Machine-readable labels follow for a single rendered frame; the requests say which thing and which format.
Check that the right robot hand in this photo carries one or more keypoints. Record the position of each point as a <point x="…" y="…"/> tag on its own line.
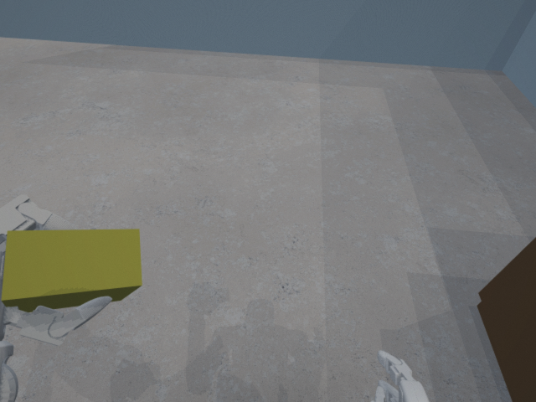
<point x="410" y="390"/>

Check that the sponge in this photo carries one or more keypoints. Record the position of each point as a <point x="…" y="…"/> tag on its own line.
<point x="67" y="268"/>

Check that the left robot hand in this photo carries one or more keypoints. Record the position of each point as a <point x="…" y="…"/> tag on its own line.
<point x="43" y="324"/>

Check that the table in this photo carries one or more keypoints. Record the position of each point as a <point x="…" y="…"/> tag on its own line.
<point x="508" y="312"/>

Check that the left robot forearm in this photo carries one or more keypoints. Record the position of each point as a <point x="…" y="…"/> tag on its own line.
<point x="8" y="379"/>

